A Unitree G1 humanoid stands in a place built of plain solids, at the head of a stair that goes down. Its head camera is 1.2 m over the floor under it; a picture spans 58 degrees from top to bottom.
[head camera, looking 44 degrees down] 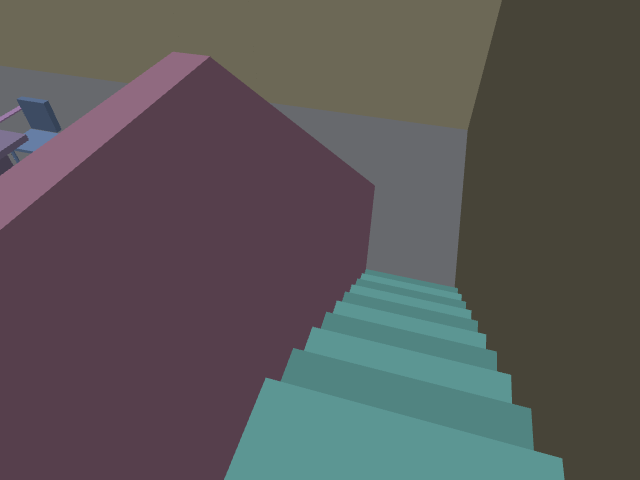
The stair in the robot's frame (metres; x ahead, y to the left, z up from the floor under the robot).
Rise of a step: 0.20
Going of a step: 0.24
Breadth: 0.83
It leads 16 degrees to the right of straight ahead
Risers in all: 10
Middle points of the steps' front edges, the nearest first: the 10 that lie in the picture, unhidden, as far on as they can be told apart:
0.53 -0.24 0.00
0.76 -0.30 -0.20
0.99 -0.37 -0.39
1.21 -0.43 -0.59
1.44 -0.50 -0.79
1.67 -0.56 -0.98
1.90 -0.63 -1.18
2.12 -0.69 -1.37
2.35 -0.76 -1.57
2.58 -0.82 -1.77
